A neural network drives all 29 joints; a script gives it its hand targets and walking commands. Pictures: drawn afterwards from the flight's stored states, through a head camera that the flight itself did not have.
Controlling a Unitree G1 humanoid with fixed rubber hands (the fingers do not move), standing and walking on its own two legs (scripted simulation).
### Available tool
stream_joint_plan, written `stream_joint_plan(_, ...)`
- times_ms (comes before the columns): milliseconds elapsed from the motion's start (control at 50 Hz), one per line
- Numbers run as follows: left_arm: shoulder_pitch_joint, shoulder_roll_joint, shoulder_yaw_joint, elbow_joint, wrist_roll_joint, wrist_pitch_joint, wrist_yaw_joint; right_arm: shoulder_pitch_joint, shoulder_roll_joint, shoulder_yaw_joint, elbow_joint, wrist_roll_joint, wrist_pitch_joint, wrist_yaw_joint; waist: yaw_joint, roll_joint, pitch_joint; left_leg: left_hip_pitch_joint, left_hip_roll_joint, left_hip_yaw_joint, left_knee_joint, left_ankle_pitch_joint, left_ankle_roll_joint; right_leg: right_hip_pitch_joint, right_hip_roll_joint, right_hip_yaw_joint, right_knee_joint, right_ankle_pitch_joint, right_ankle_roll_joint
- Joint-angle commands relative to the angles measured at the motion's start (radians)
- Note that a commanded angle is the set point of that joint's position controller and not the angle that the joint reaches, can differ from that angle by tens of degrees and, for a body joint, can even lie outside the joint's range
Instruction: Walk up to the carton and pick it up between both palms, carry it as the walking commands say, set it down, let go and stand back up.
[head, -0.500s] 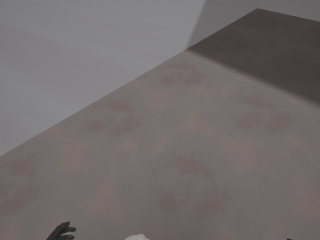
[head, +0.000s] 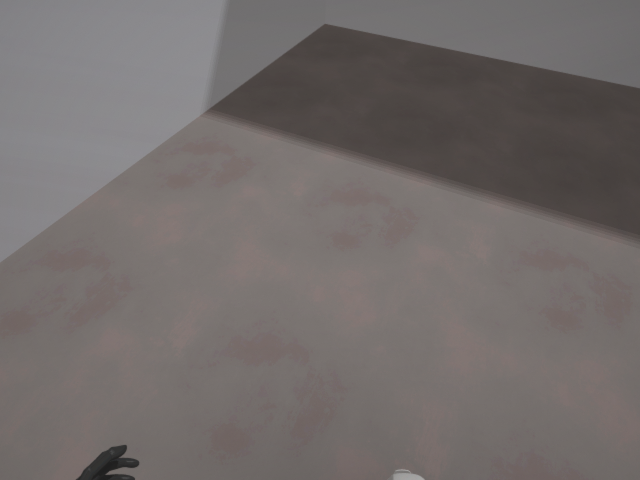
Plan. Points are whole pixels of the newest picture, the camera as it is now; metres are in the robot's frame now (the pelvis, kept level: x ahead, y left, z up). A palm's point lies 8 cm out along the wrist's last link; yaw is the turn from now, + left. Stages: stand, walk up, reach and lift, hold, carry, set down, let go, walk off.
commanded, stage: walk up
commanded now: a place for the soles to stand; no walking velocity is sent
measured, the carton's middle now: out of the picture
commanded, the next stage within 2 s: none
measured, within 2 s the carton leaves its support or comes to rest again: neither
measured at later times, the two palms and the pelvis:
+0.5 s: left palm (245, 349) +0.33 +0.13 -0.07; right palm out of the picture +0.08 -0.46 -0.08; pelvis +0.09 -0.12 -0.01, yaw -21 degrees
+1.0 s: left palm (448, 266) +0.49 -0.22 -0.06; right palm out of the picture -0.12 -0.50 -0.09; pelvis +0.15 -0.28 -0.02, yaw -49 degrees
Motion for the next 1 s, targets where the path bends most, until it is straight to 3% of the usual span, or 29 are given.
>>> stream_joint_plan(0, -0.164, 0.112, 0.024, -0.138, -0.021, -0.046, -0.002, -0.036, -0.292, -0.112, -0.058, 0.012, -0.012, -0.003, -0.013, 0.238, -0.023, 0.099, 0.204, -0.067, -0.071, 0.242, 0.220, 0.011, 0.003, -0.070, -0.197, 0.034, -0.036)
stream_joint_plan(60, -0.046, 0.163, 0.042, -0.116, -0.019, -0.053, 0.012, -0.038, -0.283, -0.102, -0.057, 0.026, 0.007, 0.011, 0.066, 0.150, -0.065, -0.051, 0.111, 0.020, 0.096, 0.070, 0.146, 0.315, 0.085, -0.134, -0.359, 0.113, -0.087)
stream_joint_plan(80, 0.007, 0.199, 0.054, -0.099, -0.014, -0.062, 0.029, -0.032, -0.261, -0.098, -0.053, 0.024, 0.016, 0.019, 0.095, 0.065, -0.096, -0.169, 0.079, 0.030, 0.224, -0.014, 0.112, 0.467, 0.067, -0.065, -0.394, 0.062, -0.128)
stream_joint_plan(100, 0.075, 0.263, 0.068, -0.089, -0.016, -0.068, 0.046, -0.074, -0.243, -0.083, -0.081, 0.025, 0.021, 0.024, 0.138, -0.114, -0.089, -0.361, -0.008, 0.051, 0.466, -0.283, 0.078, 0.617, 0.001, 0.125, -0.526, 0.053, -0.203)
stream_joint_plan(120, 0.102, 0.367, 0.100, -0.107, -0.013, -0.070, 0.063, -0.116, -0.178, -0.067, -0.128, 0.021, 0.018, 0.023, 0.158, -0.333, -0.054, -0.653, -0.102, -0.029, 0.702, -0.484, 0.030, 0.711, -0.126, 0.428, -0.579, 0.198, -0.257)
stream_joint_plan(140, 0.112, 0.360, 0.106, -0.128, -0.006, -0.076, 0.074, -0.119, -0.172, -0.066, -0.123, 0.036, 0.017, 0.013, 0.165, -0.315, -0.023, -0.691, -0.099, -0.192, 0.744, -0.446, 0.015, 0.677, -0.168, 0.534, -0.569, 0.418, -0.372)
stream_joint_plan(160, 0.044, 0.330, 0.106, -0.142, -0.012, -0.073, 0.083, -0.099, -0.216, -0.080, -0.093, 0.039, 0.016, 0.009, 0.134, -0.265, -0.016, -0.673, -0.082, -0.231, 0.709, -0.362, 0.002, 0.627, -0.119, 0.462, -0.525, 0.415, -0.372)
stream_joint_plan(200, -0.055, 0.286, 0.085, -0.170, -0.029, -0.064, 0.098, -0.048, -0.214, -0.069, -0.056, 0.046, 0.004, 0.013, 0.062, -0.223, -0.072, -0.545, -0.062, -0.268, 0.609, -0.262, 0.008, 0.545, -0.027, 0.319, -0.499, 0.392, -0.293)
stream_joint_plan(220, -0.109, 0.281, 0.074, -0.192, -0.023, -0.060, 0.091, 0.000, -0.233, -0.070, -0.031, 0.049, 0.004, 0.016, 0.039, -0.221, -0.087, -0.495, -0.100, -0.207, 0.574, -0.208, 0.001, 0.505, -0.003, 0.284, -0.521, 0.364, -0.275)
stream_joint_plan(300, -0.180, 0.236, 0.056, -0.244, -0.003, -0.048, 0.073, 0.029, -0.246, -0.062, -0.044, 0.030, 0.021, 0.009, 0.047, -0.254, -0.080, -0.337, -0.149, -0.156, 0.491, -0.038, -0.002, 0.290, 0.049, 0.328, -0.605, 0.032, -0.240)
stream_joint_plan(380, -0.188, 0.229, 0.052, -0.272, 0.008, -0.034, 0.054, 0.038, -0.239, -0.051, -0.061, 0.029, 0.018, -0.009, 0.037, -0.184, -0.054, -0.246, -0.155, -0.185, 0.379, -0.009, 0.026, 0.182, 0.058, 0.356, -0.623, -0.027, -0.200)
stream_joint_plan(400, -0.166, 0.217, 0.056, -0.262, 0.013, -0.033, 0.050, -0.003, -0.237, -0.045, -0.070, 0.025, 0.018, -0.011, 0.052, -0.169, 0.008, -0.200, -0.157, -0.213, 0.315, -0.034, 0.043, 0.131, 0.063, 0.395, -0.636, -0.053, -0.155)
stream_joint_plan(440, -0.225, 0.209, 0.047, -0.295, 0.011, -0.039, 0.050, 0.118, -0.243, -0.045, -0.066, 0.035, 0.007, -0.011, -0.029, -0.113, -0.020, 0.095, -0.126, -0.261, 0.084, 0.057, 0.081, -0.054, 0.113, 0.336, -0.524, -0.132, -0.101)
stream_joint_plan(460, -0.234, 0.163, 0.032, -0.305, 0.000, -0.046, 0.049, 0.189, -0.257, -0.055, -0.037, 0.024, 0.003, -0.013, -0.086, -0.003, -0.058, 0.310, -0.095, -0.315, -0.066, 0.073, 0.097, -0.205, 0.184, 0.263, -0.399, -0.225, -0.053)
stream_joint_plan(480, -0.111, 0.076, 0.007, -0.294, -0.001, -0.060, 0.057, 0.215, -0.363, -0.086, -0.042, -0.004, 0.001, -0.019, -0.073, 0.387, -0.194, 0.369, 0.170, -0.643, -0.215, -0.211, 0.163, -0.240, 0.270, 0.133, -0.040, -0.250, -0.025)
stream_joint_plan(500, -0.045, 0.109, 0.022, -0.286, 0.032, -0.056, 0.075, 0.119, -0.365, -0.082, -0.083, -0.013, 0.005, -0.031, -0.012, 0.333, -0.089, 0.176, 0.397, -0.841, -0.309, -0.423, 0.208, -0.273, 0.133, 0.128, 0.172, -0.234, 0.002)
stream_joint_plan(520, 0.003, 0.142, 0.035, -0.256, 0.038, -0.053, 0.076, 0.006, -0.303, -0.057, -0.107, -0.004, 0.001, -0.033, 0.055, 0.188, 0.040, 0.034, 0.349, -0.697, -0.300, -0.424, 0.189, -0.268, 0.071, 0.106, 0.191, -0.137, -0.009)
stream_joint_plan(540, 0.014, 0.200, 0.048, -0.252, 0.037, -0.048, 0.056, -0.055, -0.280, -0.050, -0.143, -0.007, -0.013, -0.029, 0.067, 0.087, 0.015, 0.006, 0.294, -0.578, -0.278, -0.273, 0.189, -0.198, 0.036, 0.105, 0.212, -0.073, 0.008)
stream_joint_plan(560, -0.003, 0.236, 0.056, -0.238, 0.032, -0.047, 0.039, -0.041, -0.269, -0.055, -0.135, -0.006, -0.029, -0.027, 0.052, 0.098, -0.012, -0.050, 0.271, -0.485, -0.277, -0.195, 0.179, -0.147, 0.002, 0.102, 0.206, -0.054, 0.006)
stream_joint_plan(580, -0.095, 0.250, 0.059, -0.249, 0.027, -0.041, 0.024, 0.002, -0.256, -0.061, -0.098, 0.011, -0.040, -0.023, -0.008, 0.124, 0.035, -0.092, 0.227, -0.408, -0.293, -0.154, 0.192, -0.105, -0.026, 0.058, 0.185, -0.005, 0.005)
stream_joint_plan(600, -0.081, 0.242, 0.061, -0.241, 0.031, -0.041, 0.011, 0.025, -0.277, -0.065, -0.088, 0.017, -0.044, -0.025, -0.004, 0.087, 0.009, -0.084, 0.229, -0.377, -0.289, -0.154, 0.165, -0.087, -0.032, 0.067, 0.202, 0.009, 0.001)
stream_joint_plan(620, -0.072, 0.206, 0.047, -0.237, 0.011, -0.043, -0.006, 0.048, -0.290, -0.061, -0.085, 0.016, -0.048, -0.021, -0.004, 0.162, -0.020, 0.060, 0.176, -0.264, -0.227, -0.050, 0.185, -0.136, -0.025, 0.031, 0.137, 0.032, 0.007)
stream_joint_plan(660, -0.068, 0.169, 0.031, -0.205, 0.017, -0.037, -0.021, 0.059, -0.309, -0.068, -0.097, 0.009, -0.044, -0.014, -0.009, 0.113, -0.046, 0.100, 0.180, -0.177, -0.209, 0.005, 0.164, -0.131, -0.019, 0.001, 0.080, 0.061, -0.006)
stream_joint_plan(680, -0.090, 0.166, 0.024, -0.210, 0.010, -0.034, -0.026, 0.051, -0.306, -0.070, -0.104, 0.009, -0.042, -0.007, -0.006, 0.158, -0.020, 0.102, 0.144, -0.096, -0.194, 0.030, 0.197, -0.148, -0.026, -0.021, 0.058, 0.073, -0.006)
stream_joint_plan(700, -0.103, 0.153, 0.018, -0.197, 0.010, -0.037, -0.030, 0.079, -0.319, -0.074, -0.098, 0.008, -0.040, -0.004, -0.026, 0.153, -0.028, 0.100, 0.154, -0.083, -0.192, 0.069, 0.174, -0.138, -0.020, -0.042, 0.034, 0.082, -0.009)
stream_joint_plan(820, -0.195, 0.156, 0.026, -0.244, 0.001, -0.038, -0.040, 0.099, -0.342, -0.090, -0.108, 0.009, -0.027, 0.000, -0.046, 0.223, 0.064, 0.095, 0.231, -0.035, -0.220, 0.009, 0.208, -0.163, -0.045, -0.098, -0.063, 0.107, -0.039)
stream_joint_plan(920, -0.061, 0.188, 0.033, -0.230, -0.009, -0.049, -0.030, 0.042, -0.368, -0.109, -0.101, 0.018, -0.004, 0.007, 0.044, 0.195, -0.003, 0.036, 0.240, 0.088, -0.041, 0.053, 0.153, 0.137, -0.014, -0.147, -0.318, 0.045, -0.111)
stream_joint_plan(960, 0.126, 0.249, 0.064, -0.162, -0.003, -0.069, 0.010, 0.037, -0.321, -0.084, -0.104, 0.017, 0.009, 0.027, 0.150, 0.001, -0.129, -0.170, 0.124, 0.127, 0.379, 0.065, 0.106, 0.514, 0.101, -0.138, -0.397, -0.103, -0.189)
stream_joint_plan(980, 0.224, 0.330, 0.092, -0.146, 0.001, -0.077, 0.035, 0.025, -0.258, -0.061, -0.140, 0.018, 0.014, 0.045, 0.192, -0.232, -0.105, -0.466, 0.004, 0.102, 0.700, -0.349, 0.075, 0.711, -0.004, 0.108, -0.542, -0.253, -0.262)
